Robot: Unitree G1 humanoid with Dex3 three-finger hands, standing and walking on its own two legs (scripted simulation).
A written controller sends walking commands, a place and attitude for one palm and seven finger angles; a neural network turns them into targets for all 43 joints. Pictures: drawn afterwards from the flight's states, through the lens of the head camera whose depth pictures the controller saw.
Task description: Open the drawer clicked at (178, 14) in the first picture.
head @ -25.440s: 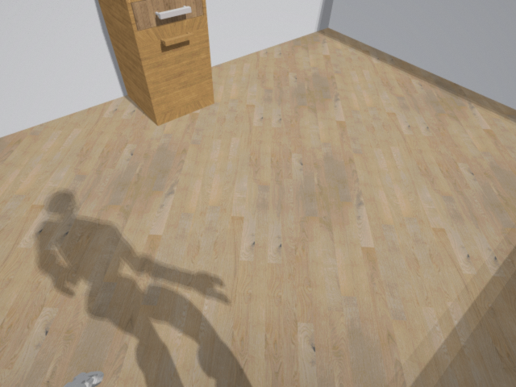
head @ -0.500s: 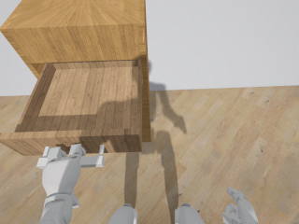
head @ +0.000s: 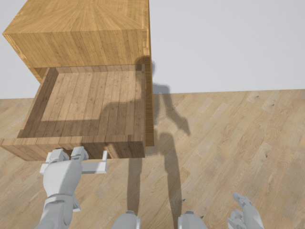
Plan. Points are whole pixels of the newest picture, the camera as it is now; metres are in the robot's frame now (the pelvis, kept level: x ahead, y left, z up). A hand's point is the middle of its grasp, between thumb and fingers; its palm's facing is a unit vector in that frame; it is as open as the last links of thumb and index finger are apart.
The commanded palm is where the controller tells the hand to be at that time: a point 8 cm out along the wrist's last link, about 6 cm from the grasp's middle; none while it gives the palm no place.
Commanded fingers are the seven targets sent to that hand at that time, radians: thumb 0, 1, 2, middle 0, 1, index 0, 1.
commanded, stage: lift the hand off the handle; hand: left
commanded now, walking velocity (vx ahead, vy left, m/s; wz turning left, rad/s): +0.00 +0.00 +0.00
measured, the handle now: (76, 161) +0.30 +0.25 -0.05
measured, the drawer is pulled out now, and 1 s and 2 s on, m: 0.30 0.30 0.30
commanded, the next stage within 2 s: draw the hand back to the body in 1.92 s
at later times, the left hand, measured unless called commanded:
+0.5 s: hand (68, 174) +0.25 +0.24 -0.01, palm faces +0.00 -0.05 -1.00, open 13.5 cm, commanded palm +0.23 +0.23 +0.05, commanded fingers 0.00 -0.50 0.30 -0.30 -1.20 -0.30 -1.20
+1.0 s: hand (62, 169) +0.25 +0.23 +0.04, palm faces +0.02 -0.07 -1.00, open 13.8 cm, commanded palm +0.23 +0.23 +0.09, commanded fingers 0.00 -0.50 0.30 -0.30 -1.20 -0.30 -1.20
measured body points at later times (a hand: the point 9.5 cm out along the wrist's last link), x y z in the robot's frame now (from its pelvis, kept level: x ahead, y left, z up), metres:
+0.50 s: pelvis +0.01 +0.00 +0.03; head +0.06 -0.02 +0.47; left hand +0.24 +0.24 +0.05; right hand +0.20 -0.23 -0.09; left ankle +0.00 +0.13 -0.66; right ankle +0.03 -0.11 -0.66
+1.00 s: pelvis +0.02 +0.00 +0.05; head +0.05 -0.03 +0.49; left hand +0.24 +0.23 +0.09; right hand +0.22 -0.24 -0.06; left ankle +0.00 +0.13 -0.66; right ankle +0.03 -0.11 -0.66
